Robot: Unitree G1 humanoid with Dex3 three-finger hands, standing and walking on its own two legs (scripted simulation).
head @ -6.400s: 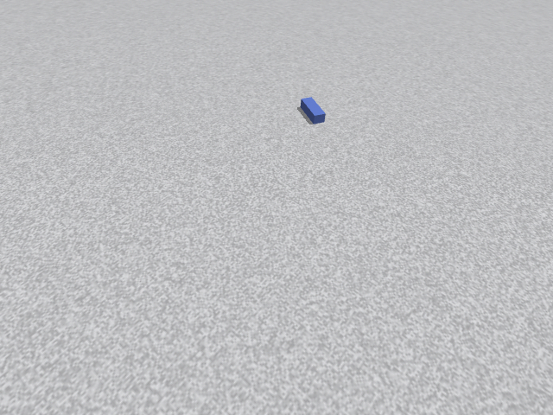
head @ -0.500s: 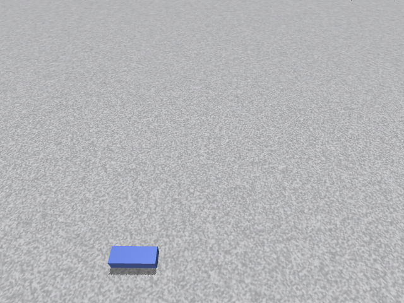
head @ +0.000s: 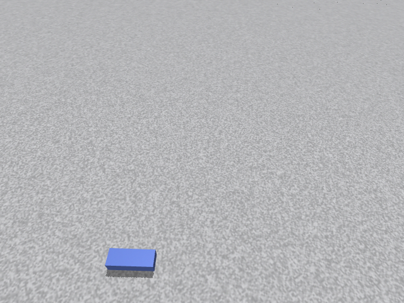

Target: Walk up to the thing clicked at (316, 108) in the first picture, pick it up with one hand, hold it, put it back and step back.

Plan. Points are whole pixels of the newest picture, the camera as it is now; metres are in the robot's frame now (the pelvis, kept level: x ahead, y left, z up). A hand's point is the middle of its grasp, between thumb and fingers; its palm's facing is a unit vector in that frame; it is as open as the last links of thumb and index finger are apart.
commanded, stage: walk up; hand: left
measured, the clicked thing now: (131, 259) +0.45 +0.31 -0.75
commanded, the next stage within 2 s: stand in 0.44 s
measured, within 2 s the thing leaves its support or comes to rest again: neither
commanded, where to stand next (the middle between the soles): +0.03 -0.03 m, yaw +1 degrees
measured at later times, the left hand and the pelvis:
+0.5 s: hand out of the picture +0.08 +0.25 -0.15, palm faces +0.02 -0.95 -0.32, open 7.4 cm; pelvis +0.00 +0.00 +0.00, yaw +0 degrees
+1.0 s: hand out of the picture +0.07 +0.25 -0.15, palm faces -0.01 -0.94 -0.34, open 7.4 cm; pelvis -0.01 +0.00 +0.01, yaw +0 degrees
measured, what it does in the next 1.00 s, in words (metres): stands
